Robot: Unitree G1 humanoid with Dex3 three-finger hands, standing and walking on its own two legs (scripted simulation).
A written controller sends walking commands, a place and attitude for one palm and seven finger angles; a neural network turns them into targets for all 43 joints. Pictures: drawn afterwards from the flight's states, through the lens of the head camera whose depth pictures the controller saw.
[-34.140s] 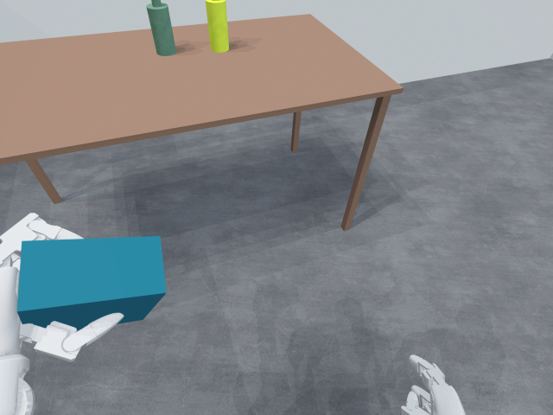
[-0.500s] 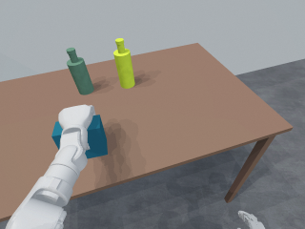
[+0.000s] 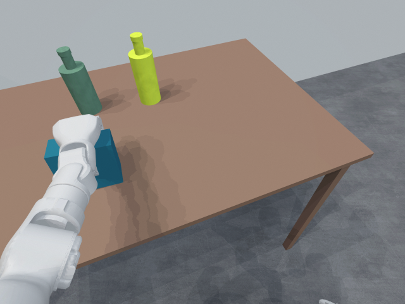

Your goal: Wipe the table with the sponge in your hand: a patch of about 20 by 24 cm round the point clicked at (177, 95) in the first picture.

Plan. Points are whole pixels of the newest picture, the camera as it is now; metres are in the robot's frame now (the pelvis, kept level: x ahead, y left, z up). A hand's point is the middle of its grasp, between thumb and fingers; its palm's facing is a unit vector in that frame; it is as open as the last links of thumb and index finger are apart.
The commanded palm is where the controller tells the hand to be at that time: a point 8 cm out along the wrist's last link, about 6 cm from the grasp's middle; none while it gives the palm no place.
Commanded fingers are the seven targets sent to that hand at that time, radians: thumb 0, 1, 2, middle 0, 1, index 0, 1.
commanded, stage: wipe forward along the middle lane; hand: left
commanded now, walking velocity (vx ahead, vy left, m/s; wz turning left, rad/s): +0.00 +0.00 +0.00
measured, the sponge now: (90, 168) +0.41 +0.28 +0.02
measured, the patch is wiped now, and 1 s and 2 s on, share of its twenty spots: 1.00 1.00 1.00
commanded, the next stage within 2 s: slide back across to the first lane in 0.34 s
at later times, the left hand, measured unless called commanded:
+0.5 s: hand (81, 134) +0.47 +0.30 +0.07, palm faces -0.11 +0.01 -0.99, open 10.1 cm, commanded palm +0.45 +0.30 +0.11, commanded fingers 0.00 0.10 1.30 -1.20 -1.60 -1.20 -1.60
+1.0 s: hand (55, 135) +0.46 +0.35 +0.08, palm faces -0.09 -0.01 -1.00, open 10.2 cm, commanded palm +0.43 +0.35 +0.12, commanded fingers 0.00 0.10 1.30 -1.20 -1.60 -1.20 -1.60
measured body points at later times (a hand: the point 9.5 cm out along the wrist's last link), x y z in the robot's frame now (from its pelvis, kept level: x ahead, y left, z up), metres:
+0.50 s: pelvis +0.01 +0.02 +0.00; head +0.06 +0.02 +0.44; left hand +0.47 +0.29 +0.13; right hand +0.07 -0.25 -0.13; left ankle +0.04 +0.13 -0.72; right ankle +0.01 -0.09 -0.72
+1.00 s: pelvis +0.03 +0.04 +0.00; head +0.07 +0.04 +0.45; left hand +0.46 +0.35 +0.13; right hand +0.12 -0.23 -0.11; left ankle +0.04 +0.13 -0.72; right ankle +0.01 -0.09 -0.72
